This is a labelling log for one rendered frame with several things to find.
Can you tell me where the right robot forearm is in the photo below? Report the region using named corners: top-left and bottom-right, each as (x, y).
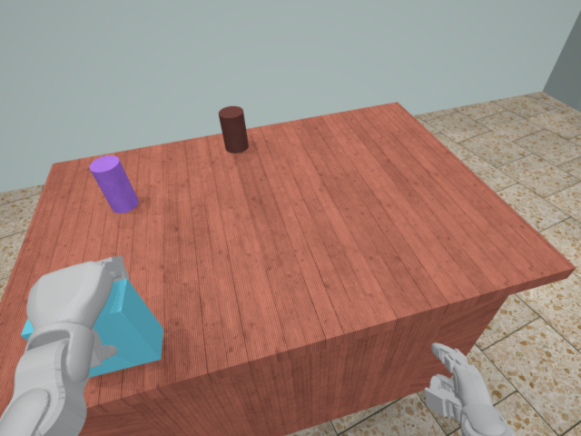
top-left (460, 402), bottom-right (516, 436)

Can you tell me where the robot left hand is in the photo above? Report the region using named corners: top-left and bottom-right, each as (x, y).
top-left (26, 256), bottom-right (130, 368)

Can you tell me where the robot right hand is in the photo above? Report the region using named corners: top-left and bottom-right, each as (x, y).
top-left (425, 342), bottom-right (494, 423)

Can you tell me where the sponge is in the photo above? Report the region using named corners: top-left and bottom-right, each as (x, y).
top-left (21, 279), bottom-right (163, 378)

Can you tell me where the table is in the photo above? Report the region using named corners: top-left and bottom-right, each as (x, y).
top-left (0, 102), bottom-right (576, 436)

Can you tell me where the left robot forearm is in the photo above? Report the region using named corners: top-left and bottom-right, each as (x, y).
top-left (0, 322), bottom-right (94, 436)

